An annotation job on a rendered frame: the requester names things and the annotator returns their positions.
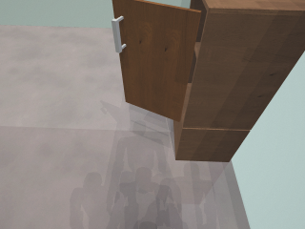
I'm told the cupboard door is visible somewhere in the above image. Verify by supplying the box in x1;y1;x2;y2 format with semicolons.
112;0;202;122

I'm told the handle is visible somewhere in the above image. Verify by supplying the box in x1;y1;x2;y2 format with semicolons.
112;16;127;53

